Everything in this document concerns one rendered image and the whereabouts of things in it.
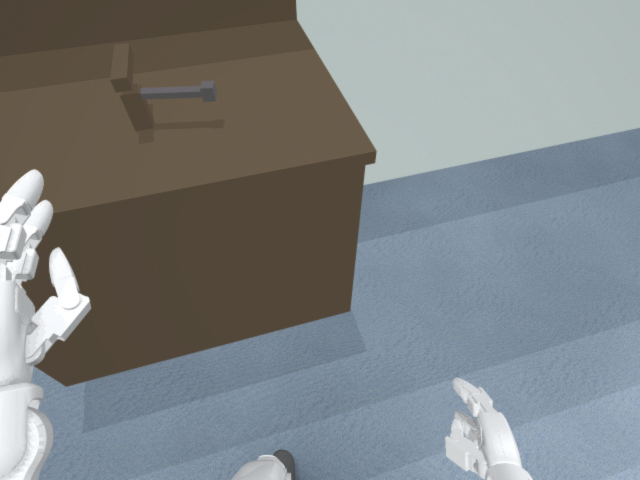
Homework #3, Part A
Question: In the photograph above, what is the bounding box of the left robot shin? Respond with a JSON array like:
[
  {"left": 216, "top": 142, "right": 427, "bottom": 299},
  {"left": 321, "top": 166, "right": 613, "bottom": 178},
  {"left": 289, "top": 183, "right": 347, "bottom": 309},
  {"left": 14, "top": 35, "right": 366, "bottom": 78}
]
[{"left": 258, "top": 455, "right": 285, "bottom": 468}]

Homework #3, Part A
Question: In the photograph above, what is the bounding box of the right robot hand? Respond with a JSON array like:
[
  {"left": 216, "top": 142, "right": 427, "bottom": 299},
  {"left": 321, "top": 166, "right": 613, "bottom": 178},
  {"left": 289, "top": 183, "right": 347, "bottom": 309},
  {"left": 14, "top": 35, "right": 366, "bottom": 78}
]
[{"left": 445, "top": 378, "right": 522, "bottom": 479}]

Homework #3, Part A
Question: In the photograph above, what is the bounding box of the counter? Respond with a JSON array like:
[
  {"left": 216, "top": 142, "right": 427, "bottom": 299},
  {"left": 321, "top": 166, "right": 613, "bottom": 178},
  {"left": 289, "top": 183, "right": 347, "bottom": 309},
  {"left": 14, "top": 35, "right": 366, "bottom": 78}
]
[{"left": 0, "top": 0, "right": 377, "bottom": 387}]

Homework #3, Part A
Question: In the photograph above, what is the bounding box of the left robot hand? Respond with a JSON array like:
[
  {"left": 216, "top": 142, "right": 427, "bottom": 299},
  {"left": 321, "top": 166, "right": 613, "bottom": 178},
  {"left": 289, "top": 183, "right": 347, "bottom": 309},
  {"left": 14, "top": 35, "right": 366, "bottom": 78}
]
[{"left": 0, "top": 169, "right": 91, "bottom": 386}]

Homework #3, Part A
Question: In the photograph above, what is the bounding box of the left robot forearm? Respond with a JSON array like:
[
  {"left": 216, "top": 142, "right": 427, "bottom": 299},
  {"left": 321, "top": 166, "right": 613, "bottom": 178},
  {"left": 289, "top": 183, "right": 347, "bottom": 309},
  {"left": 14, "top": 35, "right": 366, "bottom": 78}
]
[{"left": 0, "top": 382, "right": 53, "bottom": 480}]

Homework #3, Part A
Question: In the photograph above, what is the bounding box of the left robot thigh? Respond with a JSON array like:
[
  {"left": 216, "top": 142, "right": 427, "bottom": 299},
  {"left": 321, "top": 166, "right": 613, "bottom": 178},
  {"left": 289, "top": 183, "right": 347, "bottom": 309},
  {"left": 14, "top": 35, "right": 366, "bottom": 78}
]
[{"left": 231, "top": 460, "right": 291, "bottom": 480}]

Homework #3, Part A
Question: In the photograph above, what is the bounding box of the tap lever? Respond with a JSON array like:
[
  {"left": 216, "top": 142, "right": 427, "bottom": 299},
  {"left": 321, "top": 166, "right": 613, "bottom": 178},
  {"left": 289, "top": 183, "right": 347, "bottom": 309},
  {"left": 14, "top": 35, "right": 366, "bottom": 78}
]
[{"left": 140, "top": 81, "right": 217, "bottom": 102}]

